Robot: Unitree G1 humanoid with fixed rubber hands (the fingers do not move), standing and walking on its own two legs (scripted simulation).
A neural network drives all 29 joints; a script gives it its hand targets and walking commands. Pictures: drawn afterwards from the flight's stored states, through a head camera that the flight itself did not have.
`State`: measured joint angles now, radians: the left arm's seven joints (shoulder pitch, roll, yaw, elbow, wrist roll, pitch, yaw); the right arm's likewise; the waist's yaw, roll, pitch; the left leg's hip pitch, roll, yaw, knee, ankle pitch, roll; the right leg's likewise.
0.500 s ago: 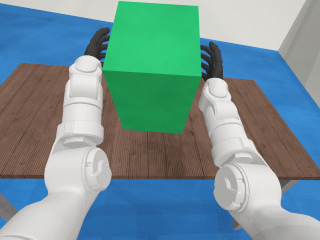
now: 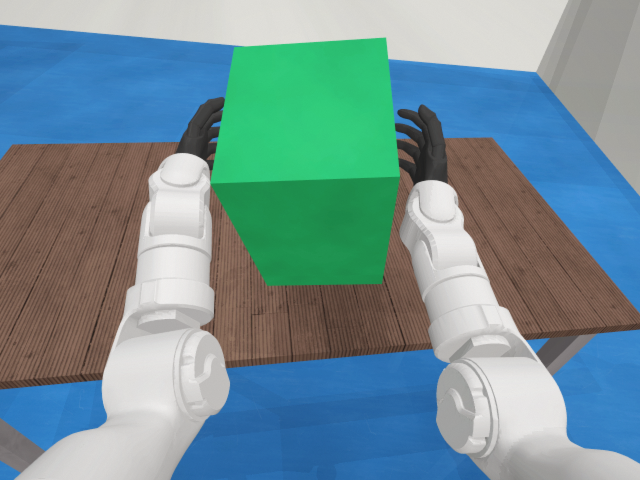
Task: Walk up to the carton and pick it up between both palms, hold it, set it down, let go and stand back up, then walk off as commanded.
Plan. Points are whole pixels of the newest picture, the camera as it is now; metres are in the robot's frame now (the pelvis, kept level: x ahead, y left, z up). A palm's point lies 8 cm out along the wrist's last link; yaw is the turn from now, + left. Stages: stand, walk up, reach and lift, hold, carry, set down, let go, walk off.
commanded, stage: set down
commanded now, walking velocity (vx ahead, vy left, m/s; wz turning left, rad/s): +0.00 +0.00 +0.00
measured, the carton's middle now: (317, 180) +0.46 -0.03 +0.15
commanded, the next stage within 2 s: none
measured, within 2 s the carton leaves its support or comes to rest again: neither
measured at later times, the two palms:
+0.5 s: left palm (193, 161) +0.45 +0.13 +0.19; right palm (415, 190) +0.39 -0.14 +0.18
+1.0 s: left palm (202, 161) +0.49 +0.12 +0.17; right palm (405, 194) +0.42 -0.14 +0.16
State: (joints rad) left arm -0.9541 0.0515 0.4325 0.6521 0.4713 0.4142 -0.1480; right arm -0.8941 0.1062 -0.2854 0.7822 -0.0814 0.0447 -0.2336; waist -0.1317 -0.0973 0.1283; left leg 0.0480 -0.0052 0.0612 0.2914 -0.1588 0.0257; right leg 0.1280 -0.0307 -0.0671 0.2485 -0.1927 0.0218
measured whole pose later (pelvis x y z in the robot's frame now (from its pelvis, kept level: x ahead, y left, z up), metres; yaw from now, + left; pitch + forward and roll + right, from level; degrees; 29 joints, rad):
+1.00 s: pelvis +0.03 +0.01 +0.00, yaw +0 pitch -2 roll -1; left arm -1.01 0.12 0.42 0.96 0.40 0.20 -0.14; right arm -0.82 0.23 -0.47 0.76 -0.25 -0.03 -0.25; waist -0.14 -0.06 0.05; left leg -0.06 0.01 0.07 0.29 -0.19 0.03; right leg 0.00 -0.03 -0.08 0.28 -0.19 0.06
